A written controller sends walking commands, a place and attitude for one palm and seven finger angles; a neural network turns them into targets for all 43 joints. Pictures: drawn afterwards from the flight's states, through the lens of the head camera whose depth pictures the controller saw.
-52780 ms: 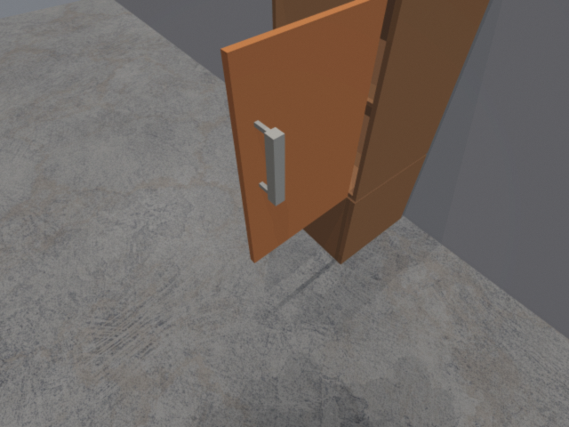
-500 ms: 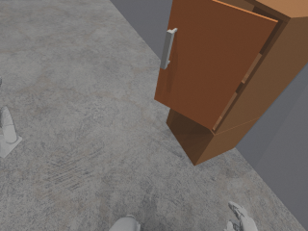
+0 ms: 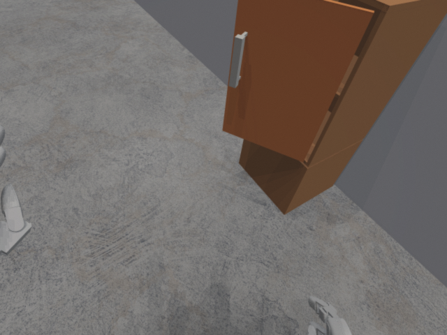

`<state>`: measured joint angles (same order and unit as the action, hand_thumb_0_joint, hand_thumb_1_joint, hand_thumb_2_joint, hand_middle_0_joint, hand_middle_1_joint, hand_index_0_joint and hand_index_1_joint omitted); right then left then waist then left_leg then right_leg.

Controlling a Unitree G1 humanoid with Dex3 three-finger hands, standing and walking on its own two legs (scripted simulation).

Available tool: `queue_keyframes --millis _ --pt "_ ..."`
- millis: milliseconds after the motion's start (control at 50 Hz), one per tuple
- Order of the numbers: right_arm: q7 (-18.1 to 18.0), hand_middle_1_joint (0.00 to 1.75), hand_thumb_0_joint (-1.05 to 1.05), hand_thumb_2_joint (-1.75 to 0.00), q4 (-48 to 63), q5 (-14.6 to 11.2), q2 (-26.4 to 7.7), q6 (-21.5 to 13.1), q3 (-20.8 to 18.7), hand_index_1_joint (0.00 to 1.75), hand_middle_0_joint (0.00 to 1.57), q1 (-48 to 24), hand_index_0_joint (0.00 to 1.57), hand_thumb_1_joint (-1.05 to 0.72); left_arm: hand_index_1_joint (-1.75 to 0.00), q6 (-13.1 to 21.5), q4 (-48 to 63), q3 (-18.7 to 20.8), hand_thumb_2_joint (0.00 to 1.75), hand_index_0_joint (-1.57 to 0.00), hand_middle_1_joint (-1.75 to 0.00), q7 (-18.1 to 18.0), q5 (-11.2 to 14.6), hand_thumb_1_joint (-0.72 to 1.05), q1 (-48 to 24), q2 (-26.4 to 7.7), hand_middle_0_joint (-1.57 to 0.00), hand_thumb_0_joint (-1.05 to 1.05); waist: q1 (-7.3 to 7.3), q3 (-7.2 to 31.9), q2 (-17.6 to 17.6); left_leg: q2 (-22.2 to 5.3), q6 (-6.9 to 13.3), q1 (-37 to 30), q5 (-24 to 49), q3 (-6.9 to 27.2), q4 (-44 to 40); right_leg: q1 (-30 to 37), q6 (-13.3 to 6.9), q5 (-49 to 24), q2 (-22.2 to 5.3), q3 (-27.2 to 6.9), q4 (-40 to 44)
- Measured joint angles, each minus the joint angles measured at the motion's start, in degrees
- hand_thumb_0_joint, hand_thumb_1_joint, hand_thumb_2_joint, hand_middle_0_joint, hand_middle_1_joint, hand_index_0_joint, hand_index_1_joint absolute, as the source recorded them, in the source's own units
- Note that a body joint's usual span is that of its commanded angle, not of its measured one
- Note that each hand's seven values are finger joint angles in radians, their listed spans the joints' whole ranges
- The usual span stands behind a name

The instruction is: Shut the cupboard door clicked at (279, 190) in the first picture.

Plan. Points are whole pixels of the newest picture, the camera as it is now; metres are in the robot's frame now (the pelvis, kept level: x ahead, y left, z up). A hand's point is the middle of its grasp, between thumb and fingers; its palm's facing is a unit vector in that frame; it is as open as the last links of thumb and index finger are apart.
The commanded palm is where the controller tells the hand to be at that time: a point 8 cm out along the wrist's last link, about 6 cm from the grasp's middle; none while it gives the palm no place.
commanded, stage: stop stepping back and stand still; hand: left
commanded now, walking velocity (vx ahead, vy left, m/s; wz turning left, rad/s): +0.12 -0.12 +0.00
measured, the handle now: (239, 60) +0.96 +0.00 +0.02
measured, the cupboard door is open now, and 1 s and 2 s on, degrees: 31 31 31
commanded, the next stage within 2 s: let the arm hang, fingers relaxed in 0.24 s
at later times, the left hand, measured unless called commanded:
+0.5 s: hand (106, 295) +0.20 +0.22 -0.06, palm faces +0.12 -0.93 -0.35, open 7.4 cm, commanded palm none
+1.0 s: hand out of the picture -0.04 +0.17 -0.17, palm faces +0.08 -0.98 -0.20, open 7.3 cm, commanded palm none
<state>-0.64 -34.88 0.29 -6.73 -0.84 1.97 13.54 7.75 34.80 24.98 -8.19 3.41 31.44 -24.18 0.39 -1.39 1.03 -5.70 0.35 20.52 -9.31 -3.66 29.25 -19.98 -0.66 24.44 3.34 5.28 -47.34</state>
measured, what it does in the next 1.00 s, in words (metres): steps on the spot: right foot, then right foot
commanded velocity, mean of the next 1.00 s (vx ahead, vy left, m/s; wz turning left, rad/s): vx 0.02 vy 0.01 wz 0.00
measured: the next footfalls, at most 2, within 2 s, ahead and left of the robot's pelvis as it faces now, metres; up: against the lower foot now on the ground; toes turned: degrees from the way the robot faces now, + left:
right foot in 0.12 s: -0.03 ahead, -0.09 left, +0.00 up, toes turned -5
right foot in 0.52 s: +0.04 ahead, -0.12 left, +0.00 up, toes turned +2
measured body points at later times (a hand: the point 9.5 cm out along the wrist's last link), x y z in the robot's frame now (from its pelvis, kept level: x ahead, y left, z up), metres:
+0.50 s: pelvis -0.01 +0.00 -0.02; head -0.01 -0.03 +0.43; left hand +0.19 +0.27 -0.04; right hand +0.12 -0.25 -0.14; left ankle +0.06 +0.11 -0.74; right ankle -0.02 -0.11 -0.72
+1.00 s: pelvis +0.00 -0.01 +0.01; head +0.01 -0.01 +0.45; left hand -0.04 +0.22 -0.15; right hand +0.00 -0.23 -0.16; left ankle +0.03 +0.10 -0.74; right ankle +0.00 -0.12 -0.74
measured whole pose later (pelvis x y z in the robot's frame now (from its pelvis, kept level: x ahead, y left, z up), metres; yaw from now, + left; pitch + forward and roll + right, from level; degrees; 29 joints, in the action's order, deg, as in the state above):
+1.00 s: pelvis +0.00 -0.01 +0.01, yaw +3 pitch -2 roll +0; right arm -2.2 -63.9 0.6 -8.2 1.2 0.2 16.8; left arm -0.6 -66.1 0.3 -1.5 -0.6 18.6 -9.1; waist 0.1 -2.8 -0.7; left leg -0.5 1.1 11.2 -10.0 -3.0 23.1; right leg -6.9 -0.9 13.1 1.0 1.2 -21.9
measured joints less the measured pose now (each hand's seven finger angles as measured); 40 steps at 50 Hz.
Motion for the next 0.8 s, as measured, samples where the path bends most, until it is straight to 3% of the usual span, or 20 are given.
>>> queue_keyframes --millis 80,120,160,220,340,380,440,500,520,580,600,640,680,740,800 --pt "-1.13 0.30 0.01 -0.90 1.23 -0.03 -0.17 0.89 0.31 0.30 0.20 1.48 0.20 -0.90 -0.30 -0.56 2.31 -1.52 0.90 -0.20 -0.31 -0.01 0.18 0.89 4.67 -2.66 -0.21 0.02 0.44 1.93 -0.72 -0.02 -0.72 0.85 -1.54 0.05 -2.23 10.03 -1.80 2.44 1.07 2.93 16.48" --pt "-1.74 0.30 0.01 -0.90 1.90 -0.04 -0.82 1.14 0.09 0.30 0.20 1.05 0.20 -0.89 -0.30 -0.78 2.23 0.46 0.90 -0.21 -0.31 -0.44 0.25 0.88 4.86 -5.31 -0.22 0.02 0.05 2.78 0.62 1.18 -1.19 4.79 -6.35 -1.29 3.24 12.40 -4.43 -0.32 -0.32 0.68 22.35" --pt "-2.19 0.30 0.01 -0.90 0.07 -0.06 -2.68 1.09 -0.70 0.30 0.20 -0.41 0.20 -0.89 -0.31 -0.54 0.01 0.76 0.90 -0.21 -0.31 -0.94 0.29 0.88 2.59 -5.24 -0.22 0.01 -0.15 1.58 -1.38 0.89 -1.38 6.84 -8.48 0.17 10.48 11.62 -4.19 -5.75 0.03 1.07 19.79" --pt "-2.81 0.30 0.01 -0.90 -2.39 -0.93 -4.52 1.16 -1.56 0.30 0.20 0.44 0.20 -0.90 -0.31 -0.10 -3.61 0.65 0.90 -0.21 -0.31 -1.85 0.21 0.88 0.49 -3.59 -0.22 0.01 -0.15 2.48 -1.58 1.90 -1.17 6.42 -10.83 0.45 16.55 12.57 -3.19 -2.26 -0.72 0.80 16.91" --pt "-4.33 0.30 0.01 -0.90 -3.70 -1.22 -7.30 -0.08 -2.83 0.30 0.20 2.79 0.20 -0.90 -0.30 1.11 -6.61 -0.68 0.90 -0.21 -0.31 -2.60 -0.54 0.88 -2.28 0.51 -0.22 0.01 0.60 2.97 -0.14 3.34 0.73 -0.44 -4.91 -1.80 8.33 13.88 -1.47 3.12 -3.36 1.37 11.30" --pt "-2.20 0.30 0.01 -0.90 -4.71 -0.44 -8.71 -1.57 -3.30 0.30 0.20 2.19 0.20 -0.90 -0.30 1.16 -15.00 -3.92 0.90 -0.20 -0.31 0.37 -2.74 0.89 -6.60 2.14 -0.21 0.01 0.24 3.15 -0.73 4.13 1.33 0.85 -5.69 -2.28 9.30 9.29 0.17 1.64 -4.67 0.98 3.64" --pt "-0.70 0.30 0.01 -0.90 -5.32 1.01 -10.37 -0.77 -2.39 0.30 0.20 0.41 0.20 -0.90 -0.30 -6.18 -36.01 -11.77 0.90 -0.19 -0.30 4.21 -3.64 0.90 -15.29 6.05 -0.20 0.00 1.25 2.77 -3.14 5.22 2.05 2.53 -4.24 -1.51 8.23 1.10 1.98 8.06 -3.80 -3.39 -8.11" --pt "-0.05 0.30 0.01 -0.90 -6.16 1.78 -9.51 0.63 -1.04 0.30 0.20 -1.54 0.20 -0.90 -0.30 -11.02 -55.90 -19.24 0.90 -0.19 -0.30 7.11 -4.03 0.90 -19.87 9.40 -0.20 0.01 2.50 1.07 -3.41 5.67 1.76 2.85 -2.58 -1.18 7.06 -0.32 2.10 5.11 -4.39 -5.03 -1.95" --pt "0.14 0.30 0.01 -0.90 -6.58 1.71 -8.66 1.19 -0.65 0.30 0.20 -1.90 0.20 -0.90 -0.30 -11.63 -60.77 -21.45 0.90 -0.19 -0.30 7.84 -4.18 0.91 -19.88 10.25 -0.20 0.01 2.62 0.71 -2.44 5.88 1.40 3.10 -2.63 -1.56 7.46 0.85 1.83 2.87 -4.91 -5.60 3.65" --pt "0.60 0.30 0.01 -0.90 -9.91 1.43 -6.56 3.16 -0.73 0.30 0.20 -1.83 0.20 -0.90 -0.30 -12.26 -74.23 -26.55 0.90 -0.19 -0.30 8.93 -4.65 0.91 -18.07 14.82 -0.20 0.01 3.36 -0.39 -1.98 5.71 0.24 3.29 -8.21 0.34 9.78 2.05 -0.24 -2.67 -4.19 -4.34 6.06" --pt "0.53 0.30 0.01 -0.90 -11.42 1.48 -6.02 3.70 -0.95 0.30 0.20 -1.35 0.20 -0.90 -0.30 -12.09 -77.60 -27.08 0.90 -0.19 -0.30 8.83 -4.25 0.91 -16.99 16.55 -0.20 0.01 3.15 -0.61 -2.11 5.53 0.07 3.30 -9.69 1.33 10.82 2.94 -0.72 -3.25 -3.68 -3.73 7.42" --pt "0.20 0.30 0.01 -0.90 -14.37 1.47 -4.89 4.13 -1.46 0.30 0.20 0.33 0.20 -0.90 -0.30 -9.63 -79.91 -23.90 0.90 -0.20 -0.30 7.03 -3.05 0.98 -16.35 17.58 -0.21 -0.05 1.79 -1.00 -2.48 4.86 -0.01 2.69 -9.56 2.96 11.43 4.57 -1.37 -4.71 -2.43 -2.18 10.95" --pt "-0.05 0.30 0.01 -0.90 -17.31 1.50 -3.99 3.99 -1.71 0.30 0.20 1.82 0.20 -0.90 -0.30 -8.56 -82.63 -23.41 0.90 -0.21 -0.31 6.79 -3.87 1.01 -16.19 16.44 -0.22 -0.07 0.68 -1.05 -2.72 4.12 0.14 -0.27 -5.03 3.44 7.08 5.57 -1.56 -5.78 -1.46 -1.29 13.36" --pt "-0.86 0.30 0.01 -0.90 -21.90 1.26 -2.80 3.47 -1.93 0.30 0.20 2.37 0.20 -0.92 -0.30 -8.41 -87.87 -23.29 0.90 -0.20 -0.31 6.61 -4.13 1.00 -16.35 14.50 -0.21 -0.07 -0.19 -1.91 -1.45 4.45 -0.01 -2.80 -3.91 3.11 3.08 7.68 -1.23 -7.29 -1.72 -1.60 16.87" --pt "-1.20 0.30 0.01 -0.90 -24.54 0.84 -2.41 2.82 -1.83 0.30 0.20 2.93 0.20 -0.92 -0.30 -8.72 -92.55 -23.63 0.90 -0.20 -0.30 6.64 -4.07 0.97 -15.42 13.62 -0.21 -0.04 -0.39 -1.90 -1.24 4.52 0.07 -5.20 -2.68 2.26 -0.68 9.84 -0.95 -9.29 -1.75 -2.45 20.81"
